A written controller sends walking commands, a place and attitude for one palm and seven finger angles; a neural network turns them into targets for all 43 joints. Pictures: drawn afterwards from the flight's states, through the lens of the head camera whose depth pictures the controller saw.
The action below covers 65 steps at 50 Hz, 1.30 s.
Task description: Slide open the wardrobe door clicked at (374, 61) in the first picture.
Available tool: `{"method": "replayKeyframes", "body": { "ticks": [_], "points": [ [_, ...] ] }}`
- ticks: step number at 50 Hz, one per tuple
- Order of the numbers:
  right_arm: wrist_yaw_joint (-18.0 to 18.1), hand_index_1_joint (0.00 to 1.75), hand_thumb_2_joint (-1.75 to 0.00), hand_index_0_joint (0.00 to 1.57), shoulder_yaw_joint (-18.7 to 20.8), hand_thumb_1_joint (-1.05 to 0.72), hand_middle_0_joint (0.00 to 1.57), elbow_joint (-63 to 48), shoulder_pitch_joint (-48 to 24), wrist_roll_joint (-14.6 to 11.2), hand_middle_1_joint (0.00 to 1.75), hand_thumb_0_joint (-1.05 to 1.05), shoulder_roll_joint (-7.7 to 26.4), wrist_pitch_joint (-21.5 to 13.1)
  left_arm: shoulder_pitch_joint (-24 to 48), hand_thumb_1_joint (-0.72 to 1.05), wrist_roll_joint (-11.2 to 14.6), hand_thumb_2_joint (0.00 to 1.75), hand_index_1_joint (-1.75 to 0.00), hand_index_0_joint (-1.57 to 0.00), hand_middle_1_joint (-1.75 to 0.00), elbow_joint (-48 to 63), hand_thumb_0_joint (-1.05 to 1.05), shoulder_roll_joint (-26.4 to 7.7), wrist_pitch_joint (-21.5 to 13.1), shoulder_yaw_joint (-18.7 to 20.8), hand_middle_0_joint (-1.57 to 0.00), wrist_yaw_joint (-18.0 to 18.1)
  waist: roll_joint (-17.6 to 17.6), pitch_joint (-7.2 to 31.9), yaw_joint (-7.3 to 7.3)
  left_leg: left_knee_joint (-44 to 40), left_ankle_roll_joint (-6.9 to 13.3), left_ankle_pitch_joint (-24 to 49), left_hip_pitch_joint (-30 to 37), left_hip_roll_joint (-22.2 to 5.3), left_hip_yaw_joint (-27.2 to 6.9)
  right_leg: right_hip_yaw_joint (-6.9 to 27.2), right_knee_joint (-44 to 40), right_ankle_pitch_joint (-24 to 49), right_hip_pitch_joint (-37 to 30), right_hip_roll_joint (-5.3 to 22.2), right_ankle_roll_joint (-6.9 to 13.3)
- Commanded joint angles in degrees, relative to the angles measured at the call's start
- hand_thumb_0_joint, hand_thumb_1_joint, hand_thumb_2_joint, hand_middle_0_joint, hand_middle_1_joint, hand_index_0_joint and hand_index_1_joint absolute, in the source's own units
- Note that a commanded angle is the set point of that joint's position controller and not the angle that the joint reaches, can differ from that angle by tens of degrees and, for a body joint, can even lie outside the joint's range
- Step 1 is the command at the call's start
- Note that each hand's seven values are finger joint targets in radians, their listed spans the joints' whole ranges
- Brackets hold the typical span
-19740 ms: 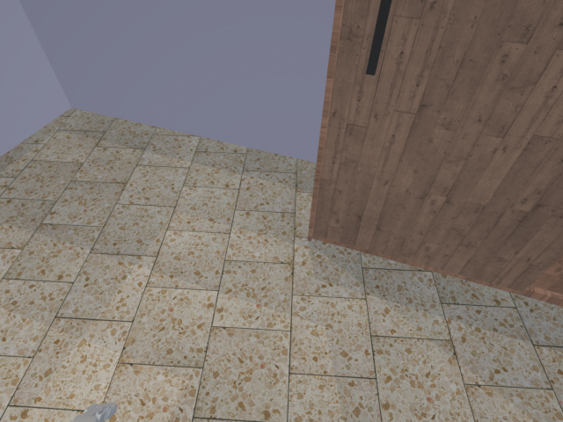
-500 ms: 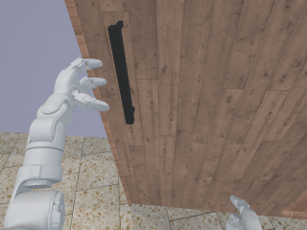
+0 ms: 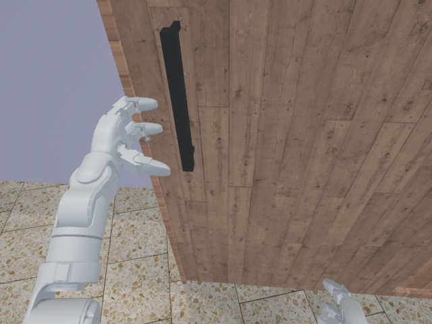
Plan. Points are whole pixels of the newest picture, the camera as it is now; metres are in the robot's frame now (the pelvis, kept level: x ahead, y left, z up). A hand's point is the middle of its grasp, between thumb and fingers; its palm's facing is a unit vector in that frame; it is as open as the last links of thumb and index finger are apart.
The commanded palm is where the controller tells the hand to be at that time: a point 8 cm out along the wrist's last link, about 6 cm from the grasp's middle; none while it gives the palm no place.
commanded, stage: move the hooked fingers beside the handle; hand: left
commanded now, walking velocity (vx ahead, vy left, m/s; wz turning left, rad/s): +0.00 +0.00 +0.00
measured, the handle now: (183, 106) +0.45 +0.09 +0.21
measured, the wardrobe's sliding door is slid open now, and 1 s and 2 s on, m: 0.00 0.00 0.00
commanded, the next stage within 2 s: none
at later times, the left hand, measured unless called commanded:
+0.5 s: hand (140, 112) +0.37 +0.14 +0.25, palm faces +0.03 -1.00 -0.04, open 14.0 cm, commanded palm +0.35 +0.19 +0.22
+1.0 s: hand (143, 133) +0.38 +0.15 +0.20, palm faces +0.00 -1.00 -0.01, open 14.0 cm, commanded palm +0.35 +0.20 +0.22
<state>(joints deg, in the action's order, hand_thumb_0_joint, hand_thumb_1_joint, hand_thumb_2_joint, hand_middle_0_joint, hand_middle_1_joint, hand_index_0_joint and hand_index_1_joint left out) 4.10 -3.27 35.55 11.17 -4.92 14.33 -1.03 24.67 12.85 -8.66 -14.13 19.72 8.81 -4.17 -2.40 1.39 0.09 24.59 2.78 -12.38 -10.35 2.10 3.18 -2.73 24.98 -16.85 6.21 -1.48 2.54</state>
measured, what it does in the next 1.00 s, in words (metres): stands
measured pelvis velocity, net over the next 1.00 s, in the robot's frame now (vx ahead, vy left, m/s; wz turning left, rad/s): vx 0.00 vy -0.02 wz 0.01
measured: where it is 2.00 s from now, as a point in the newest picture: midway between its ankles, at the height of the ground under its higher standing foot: outside the picture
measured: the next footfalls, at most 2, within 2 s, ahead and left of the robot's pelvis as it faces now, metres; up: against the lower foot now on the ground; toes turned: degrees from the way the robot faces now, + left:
none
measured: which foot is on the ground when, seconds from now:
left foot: down 0.00-1.00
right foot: down 0.00-1.00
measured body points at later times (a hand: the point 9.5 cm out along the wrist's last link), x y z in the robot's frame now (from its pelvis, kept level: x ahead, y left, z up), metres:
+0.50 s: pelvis +0.00 -0.02 +0.00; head -0.03 -0.03 +0.45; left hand +0.36 +0.19 +0.25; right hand +0.17 -0.25 -0.09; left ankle +0.01 +0.09 -0.74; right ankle -0.04 -0.09 -0.74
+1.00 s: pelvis +0.00 -0.02 +0.00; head -0.03 -0.05 +0.45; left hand +0.38 +0.20 +0.20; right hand +0.18 -0.25 -0.09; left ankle +0.01 +0.09 -0.74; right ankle -0.04 -0.09 -0.74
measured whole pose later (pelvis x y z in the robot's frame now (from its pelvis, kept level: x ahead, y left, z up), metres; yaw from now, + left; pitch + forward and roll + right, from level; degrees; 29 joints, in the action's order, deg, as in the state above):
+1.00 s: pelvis +0.00 -0.02 +0.00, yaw +1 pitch -1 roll +0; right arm 4.1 -3.3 36.1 10.2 -6.3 15.6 0.8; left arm 31.4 14.5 -20.9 -19.0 24.0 11.3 -8.9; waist -3.5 3.7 0.0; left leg 25.2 1.5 -12.4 -11.9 0.9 1.8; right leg -4.0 24.1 -16.5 6.9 -2.8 3.7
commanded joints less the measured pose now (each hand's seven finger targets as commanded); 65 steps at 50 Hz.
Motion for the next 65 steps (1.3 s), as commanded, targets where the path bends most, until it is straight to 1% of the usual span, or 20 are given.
{"method": "replayKeyframes", "body": {
  "ticks": [1,6,9,13,17,19,21,24,27,30,34,37,39,41,44,47,53,56,61,65],
  "points": [
    [0.15,0.30,-0.90,0.20,1.75,-0.90,0.20,-8.24,-8.56,0.78,0.30,0.00,5.40,-4.59,37.54,-0.50,-0.05,0.30,-1.20,-0.30,-1.20,23.86,0.00,-12.96,-11.40,4.45,-0.30,2.43,-2.62,21.93,0.35,0.13,-0.81,21.63,20.08,-3.61,-6.61,1.56,-1.98,19.81,3.85,1.29,-0.46],
    [0.19,0.30,-0.90,0.20,1.71,-0.90,0.20,-5.69,-7.74,-0.41,0.30,0.00,6.52,-1.64,26.73,-0.50,-0.47,0.30,-1.20,-0.30,-1.20,-0.43,0.00,-6.84,0.62,0.88,-0.30,1.72,2.91,6.17,0.53,-2.17,-0.85,10.14,8.73,-2.86,-5.55,0.92,-4.88,14.25,7.28,1.08,-0.80],
    [-0.10,0.30,-0.90,0.20,1.87,-0.90,0.20,-6.95,-7.64,-0.96,0.30,0.00,7.41,0.44,19.37,-0.50,0.63,0.30,-1.20,-0.30,-1.20,-6.10,0.00,-5.80,6.00,1.50,-0.30,0.06,5.69,5.46,-0.60,-2.47,-0.36,8.89,5.94,-2.44,-4.87,1.17,-5.43,14.66,5.88,1.70,-1.07],
    [-0.06,0.30,-0.90,0.20,1.99,-0.90,0.20,-10.10,-9.83,-0.43,0.30,0.00,6.54,-0.23,26.83,-0.50,1.57,0.30,-1.20,-0.30,-1.20,9.30,0.00,-9.12,-0.24,3.66,-0.30,0.20,6.92,13.22,-0.80,-1.12,0.39,12.47,9.24,-2.21,-5.07,1.84,-4.35,18.66,2.66,1.77,-1.13],
    [0.08,0.30,-0.90,0.20,1.62,-0.90,0.20,-10.06,-9.95,0.64,0.30,0.00,5.06,-2.77,41.21,-0.50,0.21,0.30,-1.20,-0.30,-1.20,26.69,0.00,-15.38,-11.41,6.03,-0.30,1.95,-0.86,24.14,-0.31,-0.22,0.54,18.39,16.67,-2.15,-5.09,2.92,-2.30,21.83,-0.66,1.96,-0.74],
    [0.11,0.30,-0.90,0.20,1.56,-0.90,0.20,-8.41,-9.47,0.75,0.30,0.00,5.14,-3.04,38.81,-0.50,-0.57,0.30,-1.20,-0.30,-1.20,23.19,0.00,-16.72,-12.50,6.83,-0.30,2.46,-2.15,22.27,-0.01,-0.30,0.31,18.38,16.52,-2.55,-5.15,2.87,-2.82,21.29,-0.33,1.83,-0.76],
    [0.31,0.30,-0.90,0.20,1.50,-0.90,0.20,-7.28,-9.00,0.21,0.30,0.00,5.56,-2.73,35.97,-0.50,-0.72,0.30,-1.20,-0.30,-1.20,14.45,0.00,-14.45,-9.42,5.19,-0.30,1.98,-2.60,16.37,0.60,-0.81,0.10,14.41,14.12,-2.38,-4.59,2.62,-4.18,18.86,2.04,1.44,-0.82],
    [0.55,0.30,-0.90,0.20,1.61,-0.90,0.20,-6.00,-8.01,-0.70,0.30,0.00,6.86,-1.07,25.97,-0.50,0.26,0.30,-1.20,-0.30,-1.20,-2.97,0.00,-11.02,-0.73,3.70,-0.30,-0.49,2.99,6.71,0.40,-1.84,0.33,8.43,7.09,-1.83,-4.07,2.70,-6.37,16.34,4.79,1.73,-1.69],
    [0.59,0.30,-0.90,0.20,1.83,-0.90,0.20,-6.74,-7.23,-1.72,0.30,0.00,8.01,0.27,20.60,-0.50,1.65,0.30,-1.20,-0.30,-1.20,-11.02,0.00,-8.64,5.16,1.76,-0.30,-3.55,7.59,3.59,0.46,-1.65,0.44,5.43,3.64,-1.71,-4.14,2.84,-7.00,14.66,6.67,2.10,-2.71],
    [0.19,0.30,-0.90,0.20,2.36,-0.90,0.20,-9.29,-8.20,-1.28,0.30,0.00,7.65,-0.28,23.35,-0.50,2.75,0.30,-1.20,-0.30,-1.20,-0.95,0.00,-11.78,1.60,5.04,-0.30,-4.31,7.39,11.21,-0.73,-0.57,0.86,9.62,5.68,-1.32,-4.13,3.23,-5.19,21.11,2.54,2.56,-2.88],
    [0.19,0.30,-0.90,0.20,1.93,-0.90,0.20,-11.44,-10.11,-0.10,0.30,0.00,5.89,-2.59,37.49,-0.50,1.93,0.30,-1.20,-0.30,-1.20,25.62,0.00,-20.17,-11.32,9.91,-0.30,-2.19,0.08,23.51,-1.28,-0.20,1.30,16.40,12.49,-0.90,-4.40,3.94,-2.95,25.77,-3.55,2.42,-1.48],
    [0.20,0.30,-0.90,0.20,1.85,-0.90,0.20,-9.05,-9.01,0.31,0.30,0.00,5.57,-3.70,36.84,-0.50,1.05,0.30,-1.20,-0.30,-1.20,23.15,0.00,-21.27,-14.44,11.65,-0.30,-0.62,-2.14,23.88,-0.56,0.13,1.07,18.38,14.99,-1.50,-4.27,3.70,-2.70,26.41,-3.30,2.09,-1.46],
    [0.37,0.30,-0.90,0.20,1.78,-0.90,0.20,-8.08,-9.12,-0.03,0.30,0.00,5.92,-3.28,31.74,-0.50,0.42,0.30,-1.20,-0.30,-1.20,16.07,0.00,-18.50,-11.26,9.36,-0.30,-0.78,-2.88,18.13,-0.36,-0.32,0.86,16.22,12.86,-1.54,-3.77,3.51,-3.73,24.88,-1.37,2.06,-1.48],
    [0.51,0.30,-0.90,0.20,1.75,-0.90,0.20,-6.58,-8.34,-0.92,0.30,0.00,6.71,-2.44,27.86,-0.50,0.78,0.30,-1.20,-0.30,-1.20,3.16,0.00,-13.17,-4.97,4.55,-0.30,-2.17,0.81,8.14,0.87,-0.80,0.56,9.73,8.32,-1.64,-3.66,3.21,-5.68,19.67,4.66,1.81,-2.23],
    [0.48,0.30,-0.90,0.20,2.11,-0.90,0.20,-6.41,-6.84,-1.90,0.30,0.00,8.24,-0.85,19.72,-0.50,1.72,0.30,-1.20,-0.30,-1.20,-10.30,0.00,-8.43,3.46,1.47,-0.30,-4.63,6.15,2.05,0.84,-0.72,0.79,5.45,4.19,-1.60,-4.01,3.55,-6.95,15.56,8.55,2.14,-3.96],
    [0.35,0.30,-0.90,0.20,2.51,-0.90,0.20,-8.17,-7.21,-1.82,0.30,0.00,8.35,-0.50,21.91,-0.50,2.54,0.30,-1.20,-0.30,-1.20,-6.29,0.00,-9.95,4.03,2.75,-0.30,-5.62,8.50,7.01,0.33,0.13,0.94,7.38,4.23,-1.33,-4.37,3.33,-5.56,18.57,6.59,2.43,-4.05],
    [0.30,0.30,-0.90,0.20,1.80,-0.90,0.20,-10.57,-9.03,0.17,0.30,0.00,5.72,-3.33,40.09,-0.50,1.84,0.30,-1.20,-0.30,-1.20,25.60,0.00,-26.24,-14.04,15.07,-0.30,-1.49,0.20,25.76,-1.33,0.53,1.30,17.93,12.97,-1.18,-4.37,4.22,-2.39,27.89,-4.81,2.47,-1.93],
    [0.20,0.30,-0.90,0.20,1.62,-0.90,0.20,-8.76,-8.43,0.34,0.30,0.00,5.23,-3.92,35.53,-0.50,0.50,0.30,-1.20,-0.30,-1.20,19.06,0.00,-20.59,-14.72,11.15,-0.30,-1.37,-4.19,23.36,-0.44,0.65,0.91,20.20,14.86,-1.51,-3.77,3.48,-2.02,28.37,-3.05,2.09,-1.40],
    [0.33,0.30,-0.90,0.20,2.21,-0.90,0.20,-7.01,-6.60,-1.71,0.30,0.00,7.76,-1.44,19.80,-0.50,1.39,0.30,-1.20,-0.30,-1.20,-7.18,0.00,-8.93,0.98,1.63,-0.30,-5.86,2.65,4.34,0.99,-0.45,0.42,9.98,5.90,-1.96,-3.89,2.50,-5.33,20.56,7.27,1.71,-2.60],
    [0.07,0.30,-0.90,0.20,2.73,-0.90,0.20,-9.64,-7.58,-2.01,0.30,0.00,8.11,-0.54,17.88,-0.50,3.43,0.30,-1.20,-0.30,-1.20,-2.62,0.00,-6.63,4.52,0.66,-0.30,-7.71,6.74,7.73,0.32,0.44,0.68,10.84,6.34,-1.86,-4.63,1.69,-4.32,20.97,6.96,1.78,-2.86]
  ]
}}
